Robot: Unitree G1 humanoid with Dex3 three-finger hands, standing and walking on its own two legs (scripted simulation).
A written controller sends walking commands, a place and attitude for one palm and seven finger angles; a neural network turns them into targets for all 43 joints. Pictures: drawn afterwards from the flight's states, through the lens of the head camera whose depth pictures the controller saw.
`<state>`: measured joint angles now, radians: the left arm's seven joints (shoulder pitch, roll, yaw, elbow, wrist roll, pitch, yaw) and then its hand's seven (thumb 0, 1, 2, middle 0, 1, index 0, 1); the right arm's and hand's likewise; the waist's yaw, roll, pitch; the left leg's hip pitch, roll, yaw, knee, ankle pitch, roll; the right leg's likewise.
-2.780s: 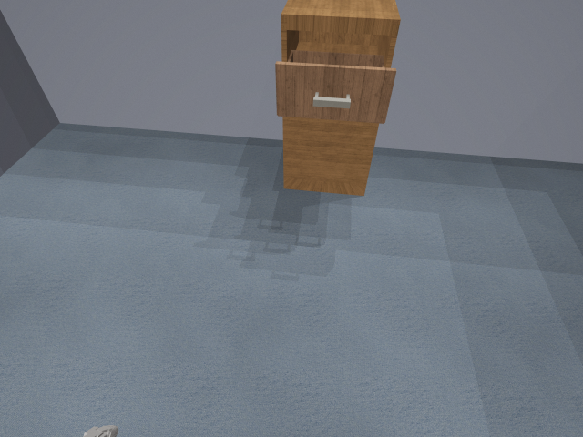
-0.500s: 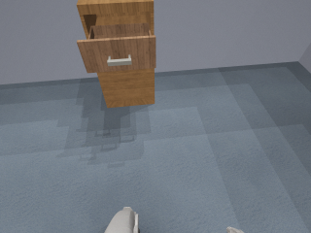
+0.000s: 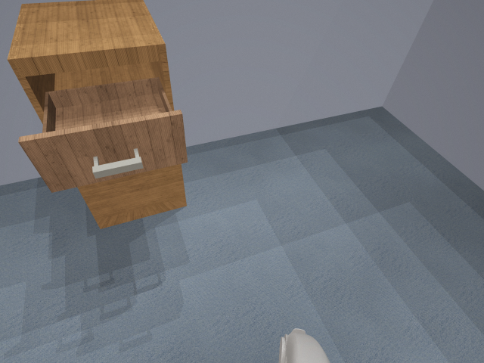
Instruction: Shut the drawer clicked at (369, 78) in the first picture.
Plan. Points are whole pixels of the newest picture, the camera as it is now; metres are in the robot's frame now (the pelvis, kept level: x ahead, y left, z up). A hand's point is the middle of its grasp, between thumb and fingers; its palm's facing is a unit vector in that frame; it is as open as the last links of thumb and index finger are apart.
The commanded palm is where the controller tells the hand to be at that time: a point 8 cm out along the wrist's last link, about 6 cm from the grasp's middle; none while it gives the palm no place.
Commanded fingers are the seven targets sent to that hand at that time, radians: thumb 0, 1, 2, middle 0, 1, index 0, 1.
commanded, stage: walk to a spot facing it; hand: left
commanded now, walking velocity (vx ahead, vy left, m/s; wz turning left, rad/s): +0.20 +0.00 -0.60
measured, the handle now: (117, 161) +0.59 +0.36 -0.08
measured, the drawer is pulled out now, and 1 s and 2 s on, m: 0.30 0.30 0.30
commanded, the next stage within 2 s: turn to face it in 0.08 s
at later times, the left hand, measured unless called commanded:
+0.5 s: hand (187, 296) +0.28 +0.13 -0.17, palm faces -0.03 -0.98 -0.18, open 7.2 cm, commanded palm none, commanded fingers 0.00 0.90 0.90 -0.20 -0.30 -0.20 -0.30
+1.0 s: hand (132, 341) +0.19 +0.22 -0.17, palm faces +0.28 -0.92 -0.26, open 7.4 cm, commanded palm none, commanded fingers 0.00 0.90 0.90 -0.20 -0.30 -0.20 -0.30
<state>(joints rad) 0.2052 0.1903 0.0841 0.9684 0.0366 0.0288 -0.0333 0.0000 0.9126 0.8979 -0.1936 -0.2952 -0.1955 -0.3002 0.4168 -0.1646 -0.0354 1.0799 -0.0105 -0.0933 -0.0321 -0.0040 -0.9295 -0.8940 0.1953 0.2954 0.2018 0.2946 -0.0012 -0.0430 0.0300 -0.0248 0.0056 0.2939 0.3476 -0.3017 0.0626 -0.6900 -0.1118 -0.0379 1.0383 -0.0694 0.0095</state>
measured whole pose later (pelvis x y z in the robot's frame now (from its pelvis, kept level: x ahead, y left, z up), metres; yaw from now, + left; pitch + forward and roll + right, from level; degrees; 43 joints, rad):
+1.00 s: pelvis +0.18 -0.01 +0.00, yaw +13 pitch +0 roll -2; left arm 0.21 0.24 0.09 0.97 0.01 0.07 0.03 0.00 0.91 0.90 -0.20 -0.30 -0.20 -0.30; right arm 0.24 -0.18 -0.04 0.96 -0.02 0.02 -0.02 0.00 -0.91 -0.89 0.20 0.30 0.21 0.30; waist -0.01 0.00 0.05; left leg -0.25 -0.02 0.00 0.45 -0.20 0.05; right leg -0.43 -0.07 0.00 0.95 -0.41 0.09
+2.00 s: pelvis +0.26 +0.05 +0.00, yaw +25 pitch -1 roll +0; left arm 0.20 0.20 0.06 1.04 0.02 0.01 -0.01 0.00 0.91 0.90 -0.20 -0.30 -0.20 -0.30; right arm 0.47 -0.11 -0.01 1.14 -0.02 -0.07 -0.04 0.00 -0.92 -0.89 0.20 0.30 0.20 0.29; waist -0.01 -0.05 0.04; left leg 0.08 -0.03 0.10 0.26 -0.32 0.05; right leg -0.62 -0.09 -0.07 1.00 -0.18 0.00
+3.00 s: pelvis +0.36 +0.07 -0.01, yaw +21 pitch +0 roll +2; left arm 0.29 0.20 0.04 1.08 0.02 0.05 0.03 0.00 0.91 0.90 -0.20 -0.30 -0.20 -0.30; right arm 0.19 -0.15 -0.05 1.05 -0.02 0.02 -0.03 -0.01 -0.93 -0.89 0.20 0.30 0.21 0.30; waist -0.01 -0.02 0.02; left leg -0.32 0.03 0.09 0.43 -0.10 0.00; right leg -0.13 -0.03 -0.01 0.52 -0.39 0.00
